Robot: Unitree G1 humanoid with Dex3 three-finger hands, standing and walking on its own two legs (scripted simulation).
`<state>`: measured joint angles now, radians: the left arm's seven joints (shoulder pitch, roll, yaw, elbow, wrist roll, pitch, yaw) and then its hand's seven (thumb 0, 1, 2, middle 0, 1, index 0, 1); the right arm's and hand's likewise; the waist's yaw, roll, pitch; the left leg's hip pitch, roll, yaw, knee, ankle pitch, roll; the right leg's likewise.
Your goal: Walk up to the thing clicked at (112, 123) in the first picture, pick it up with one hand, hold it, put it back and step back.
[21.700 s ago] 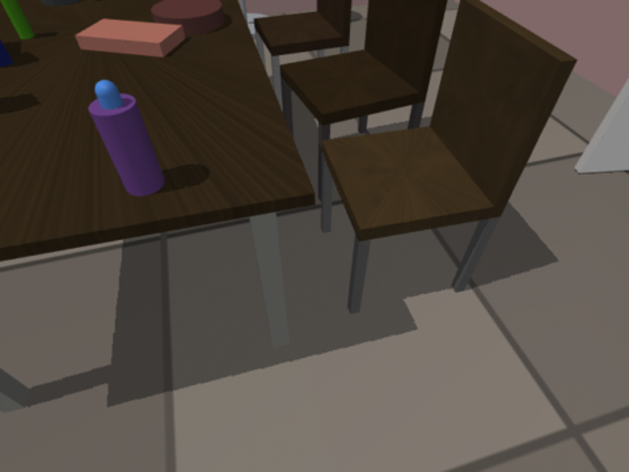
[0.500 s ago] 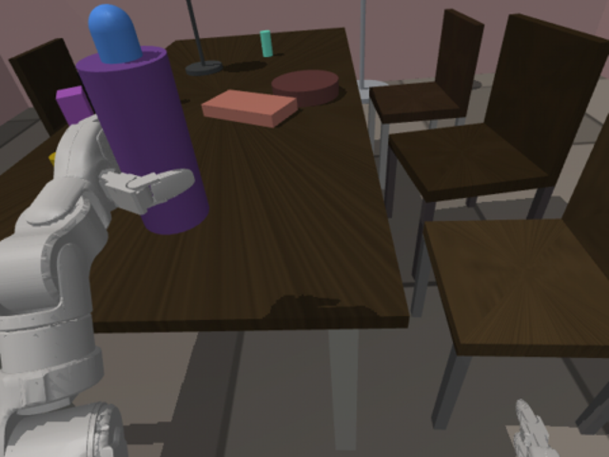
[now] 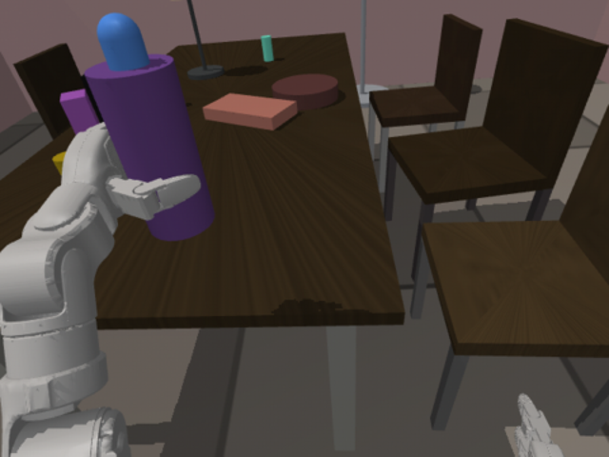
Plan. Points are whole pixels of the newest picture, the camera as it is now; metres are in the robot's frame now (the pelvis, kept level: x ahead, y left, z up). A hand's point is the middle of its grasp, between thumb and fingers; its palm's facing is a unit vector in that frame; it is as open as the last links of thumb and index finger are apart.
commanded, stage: hold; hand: left
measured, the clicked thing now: (153, 135) +0.34 +0.16 +0.33
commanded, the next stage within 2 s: crouch in 1.66 s
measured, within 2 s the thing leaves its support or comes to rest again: neither
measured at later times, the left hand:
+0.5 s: hand (171, 172) +0.34 +0.16 +0.29, palm faces +0.08 -1.00 +0.00, open 10.9 cm
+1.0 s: hand (167, 166) +0.35 +0.16 +0.29, palm faces +0.08 -1.00 -0.02, open 10.9 cm
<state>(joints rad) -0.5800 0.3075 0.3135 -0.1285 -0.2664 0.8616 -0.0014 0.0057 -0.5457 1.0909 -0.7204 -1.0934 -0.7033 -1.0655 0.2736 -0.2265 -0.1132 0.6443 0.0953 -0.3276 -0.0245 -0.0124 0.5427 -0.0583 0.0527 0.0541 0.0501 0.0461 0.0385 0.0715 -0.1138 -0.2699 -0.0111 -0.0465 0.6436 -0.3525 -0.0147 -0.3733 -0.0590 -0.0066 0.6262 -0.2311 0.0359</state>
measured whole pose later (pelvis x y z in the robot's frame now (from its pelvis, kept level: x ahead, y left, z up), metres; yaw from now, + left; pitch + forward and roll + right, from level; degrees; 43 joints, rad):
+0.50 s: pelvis +0.00 +0.00 +0.00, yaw +0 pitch -1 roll +0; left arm -0.58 0.31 0.30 -0.10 -0.28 0.86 -0.02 0.01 -0.54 1.09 -0.72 -1.10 -0.70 -1.07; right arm 0.28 -0.22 -0.10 0.63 0.10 -0.35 -0.03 -0.01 0.55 -0.06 0.05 0.05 0.05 0.05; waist 0.04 0.08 -0.11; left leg -0.28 -0.01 -0.04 0.65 -0.35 -0.02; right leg -0.38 -0.06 0.00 0.63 -0.22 0.04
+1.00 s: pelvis +0.00 +0.00 +0.00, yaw +0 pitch -1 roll +0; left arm -0.61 0.33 0.30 -0.06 -0.27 0.86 -0.04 0.01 -0.54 1.09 -0.71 -1.11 -0.69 -1.08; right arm 0.27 -0.22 -0.10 0.63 0.09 -0.36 -0.03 -0.01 0.54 -0.06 0.05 0.05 0.05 0.05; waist 0.04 0.08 -0.12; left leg -0.28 -0.01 -0.04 0.64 -0.35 -0.01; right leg -0.38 -0.06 0.00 0.62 -0.23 0.04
